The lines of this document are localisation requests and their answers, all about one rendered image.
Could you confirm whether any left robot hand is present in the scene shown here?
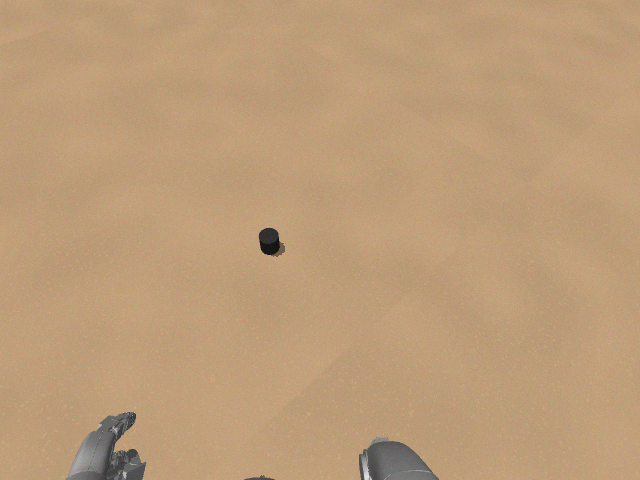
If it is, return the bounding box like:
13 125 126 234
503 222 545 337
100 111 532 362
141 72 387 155
68 412 146 480

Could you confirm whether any tin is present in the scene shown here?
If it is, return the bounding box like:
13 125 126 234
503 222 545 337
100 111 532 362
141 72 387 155
259 228 280 255

